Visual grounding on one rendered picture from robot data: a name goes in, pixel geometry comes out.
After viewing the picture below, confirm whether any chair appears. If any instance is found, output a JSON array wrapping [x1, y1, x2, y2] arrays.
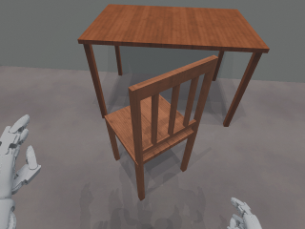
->
[[104, 55, 218, 201]]

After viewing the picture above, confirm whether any left robot hand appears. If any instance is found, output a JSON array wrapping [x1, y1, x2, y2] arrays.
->
[[0, 114, 41, 199]]

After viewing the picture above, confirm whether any right robot hand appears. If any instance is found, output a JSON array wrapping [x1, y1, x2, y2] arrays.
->
[[227, 198, 262, 229]]

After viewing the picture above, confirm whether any table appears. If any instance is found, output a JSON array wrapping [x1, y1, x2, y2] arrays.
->
[[77, 4, 269, 127]]

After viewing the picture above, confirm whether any left robot forearm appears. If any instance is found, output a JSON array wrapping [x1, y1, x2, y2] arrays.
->
[[0, 198, 16, 229]]

